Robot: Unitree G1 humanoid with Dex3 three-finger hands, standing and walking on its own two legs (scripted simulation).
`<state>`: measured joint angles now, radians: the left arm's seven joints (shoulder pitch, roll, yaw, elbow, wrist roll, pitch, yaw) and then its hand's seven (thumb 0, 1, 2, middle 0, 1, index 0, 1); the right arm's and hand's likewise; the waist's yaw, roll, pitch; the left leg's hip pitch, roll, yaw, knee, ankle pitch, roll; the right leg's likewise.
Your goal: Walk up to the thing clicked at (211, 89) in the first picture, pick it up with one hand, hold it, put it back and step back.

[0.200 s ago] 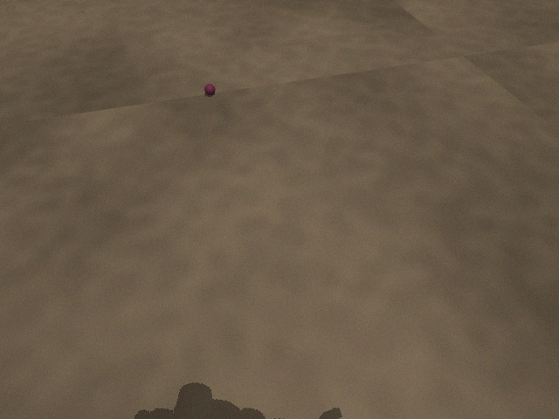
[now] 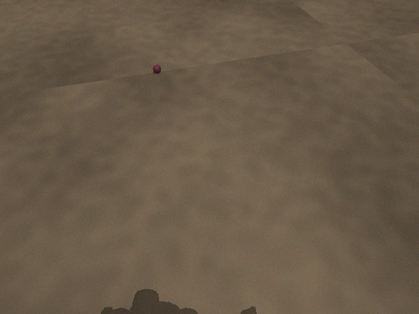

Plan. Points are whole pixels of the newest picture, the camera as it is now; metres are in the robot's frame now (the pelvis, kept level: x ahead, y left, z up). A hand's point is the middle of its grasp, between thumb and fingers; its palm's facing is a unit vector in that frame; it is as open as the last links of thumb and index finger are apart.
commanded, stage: stand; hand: left
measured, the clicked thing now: (157, 68) +2.06 +0.45 -0.75
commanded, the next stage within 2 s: walk up in 0.92 s
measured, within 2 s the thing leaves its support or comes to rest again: neither
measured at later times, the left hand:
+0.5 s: hand out of the picture +0.07 +0.25 -0.16, palm faces -0.03 -0.94 -0.34, open 7.4 cm
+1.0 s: hand out of the picture +0.08 +0.26 -0.15, palm faces -0.01 -0.94 -0.33, open 7.4 cm
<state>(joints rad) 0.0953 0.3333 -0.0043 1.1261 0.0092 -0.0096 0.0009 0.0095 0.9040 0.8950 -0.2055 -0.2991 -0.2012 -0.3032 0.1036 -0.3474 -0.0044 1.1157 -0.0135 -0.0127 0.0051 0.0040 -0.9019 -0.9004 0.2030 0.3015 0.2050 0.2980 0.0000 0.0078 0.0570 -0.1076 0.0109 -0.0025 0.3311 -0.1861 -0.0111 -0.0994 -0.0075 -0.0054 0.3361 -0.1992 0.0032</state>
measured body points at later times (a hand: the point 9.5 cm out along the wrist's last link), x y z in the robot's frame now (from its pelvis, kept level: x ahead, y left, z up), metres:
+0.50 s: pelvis +0.00 +0.00 +0.00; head +0.02 +0.00 +0.45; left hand +0.07 +0.30 -0.13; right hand +0.08 -0.30 -0.14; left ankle +0.00 +0.13 -0.75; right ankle -0.01 -0.12 -0.75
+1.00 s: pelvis +0.01 +0.00 +0.00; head +0.02 +0.00 +0.45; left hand +0.08 +0.30 -0.13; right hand +0.09 -0.31 -0.13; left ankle -0.01 +0.12 -0.74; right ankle -0.01 -0.12 -0.74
